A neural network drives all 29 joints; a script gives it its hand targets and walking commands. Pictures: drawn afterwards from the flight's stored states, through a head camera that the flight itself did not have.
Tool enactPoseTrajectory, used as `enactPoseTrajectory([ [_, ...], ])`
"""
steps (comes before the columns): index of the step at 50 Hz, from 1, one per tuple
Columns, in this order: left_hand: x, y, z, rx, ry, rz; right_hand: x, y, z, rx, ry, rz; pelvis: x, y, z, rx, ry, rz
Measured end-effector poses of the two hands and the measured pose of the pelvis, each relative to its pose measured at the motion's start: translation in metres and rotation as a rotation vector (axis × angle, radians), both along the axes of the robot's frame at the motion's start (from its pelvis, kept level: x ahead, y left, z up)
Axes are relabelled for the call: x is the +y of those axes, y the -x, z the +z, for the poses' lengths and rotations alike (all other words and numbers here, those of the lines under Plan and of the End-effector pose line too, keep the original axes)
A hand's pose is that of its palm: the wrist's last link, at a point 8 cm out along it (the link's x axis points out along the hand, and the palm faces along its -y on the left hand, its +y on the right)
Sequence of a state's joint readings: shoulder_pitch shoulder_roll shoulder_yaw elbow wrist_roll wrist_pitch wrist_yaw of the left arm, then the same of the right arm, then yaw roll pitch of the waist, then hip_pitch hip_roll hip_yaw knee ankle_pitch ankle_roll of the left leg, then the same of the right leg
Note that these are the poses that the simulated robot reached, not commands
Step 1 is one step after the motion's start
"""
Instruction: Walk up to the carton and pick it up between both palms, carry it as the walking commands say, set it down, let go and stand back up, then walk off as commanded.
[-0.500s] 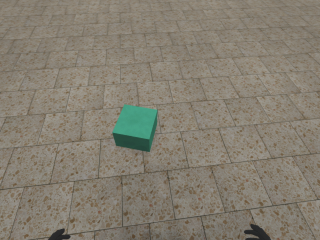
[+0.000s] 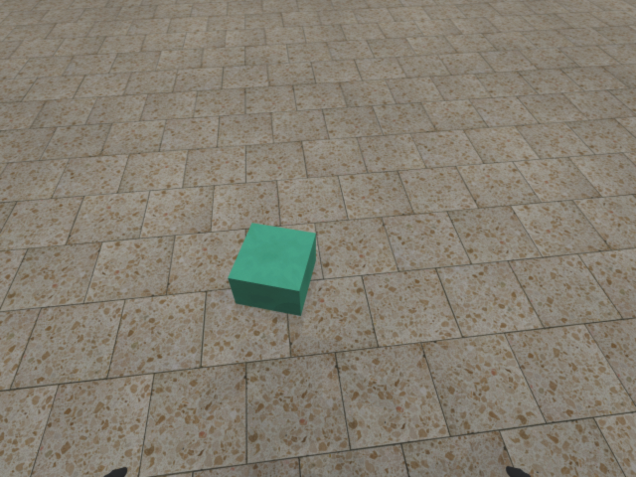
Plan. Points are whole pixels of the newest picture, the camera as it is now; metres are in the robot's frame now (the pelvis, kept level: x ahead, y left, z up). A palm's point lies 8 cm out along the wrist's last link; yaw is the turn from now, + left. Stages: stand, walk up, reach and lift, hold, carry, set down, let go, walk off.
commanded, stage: stand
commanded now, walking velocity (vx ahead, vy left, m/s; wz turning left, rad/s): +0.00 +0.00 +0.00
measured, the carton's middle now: (275, 268) +0.90 +0.15 -0.69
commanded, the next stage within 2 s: walk up in 1.36 s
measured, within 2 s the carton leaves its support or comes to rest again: neither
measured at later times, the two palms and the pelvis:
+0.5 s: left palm out of the picture +0.08 +0.29 -0.11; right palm out of the picture +0.06 -0.29 -0.12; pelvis +0.00 +0.00 +0.01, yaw +0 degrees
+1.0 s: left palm out of the picture +0.09 +0.29 -0.11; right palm out of the picture +0.08 -0.28 -0.12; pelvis +0.00 +0.00 +0.01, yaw +0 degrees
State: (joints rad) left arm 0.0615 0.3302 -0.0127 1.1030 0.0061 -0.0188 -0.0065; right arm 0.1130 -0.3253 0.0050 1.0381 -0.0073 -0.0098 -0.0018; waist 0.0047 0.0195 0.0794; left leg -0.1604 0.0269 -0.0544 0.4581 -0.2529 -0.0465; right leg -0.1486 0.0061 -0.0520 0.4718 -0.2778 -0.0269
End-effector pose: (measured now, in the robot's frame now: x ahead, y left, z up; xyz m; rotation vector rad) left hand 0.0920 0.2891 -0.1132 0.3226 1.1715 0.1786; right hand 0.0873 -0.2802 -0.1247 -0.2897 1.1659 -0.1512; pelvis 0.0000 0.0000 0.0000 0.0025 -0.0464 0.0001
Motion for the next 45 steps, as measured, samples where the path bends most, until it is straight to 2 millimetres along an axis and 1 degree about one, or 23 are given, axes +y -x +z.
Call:
enactPoseTrajectory([
  [11, -0.005, 0.004, 0.004, 0.002, 0.006, 0.008, -0.009, 0.013, 0.005, 0.018, 0.013, -0.014, -0.003, 0.002, 0.005, -0.012, 0.002, -0.005],
  [18, -0.003, 0.011, 0.001, 0.025, 0.008, 0.009, -0.007, 0.027, 0.004, 0.054, 0.005, -0.016, -0.005, 0.004, 0.006, -0.008, 0.005, -0.004],
  [23, -0.004, 0.015, 0.001, 0.040, 0.011, 0.013, -0.006, 0.031, 0.002, 0.077, 0.006, -0.019, -0.004, 0.004, 0.006, -0.003, 0.005, -0.006],
  [28, -0.004, 0.017, 0.000, 0.050, 0.013, 0.017, -0.004, 0.029, 0.003, 0.080, 0.007, -0.015, -0.003, 0.002, 0.007, 0.001, 0.004, -0.005],
  [35, 0.000, 0.017, -0.001, 0.059, 0.006, 0.022, -0.006, 0.020, 0.006, 0.060, 0.015, -0.021, -0.002, -0.001, 0.007, -0.001, 0.005, -0.009],
  [45, 0.005, 0.006, 0.003, 0.030, 0.000, 0.027, -0.004, 0.009, 0.009, 0.030, 0.021, -0.013, 0.001, -0.003, 0.008, -0.003, 0.003, -0.008],
])
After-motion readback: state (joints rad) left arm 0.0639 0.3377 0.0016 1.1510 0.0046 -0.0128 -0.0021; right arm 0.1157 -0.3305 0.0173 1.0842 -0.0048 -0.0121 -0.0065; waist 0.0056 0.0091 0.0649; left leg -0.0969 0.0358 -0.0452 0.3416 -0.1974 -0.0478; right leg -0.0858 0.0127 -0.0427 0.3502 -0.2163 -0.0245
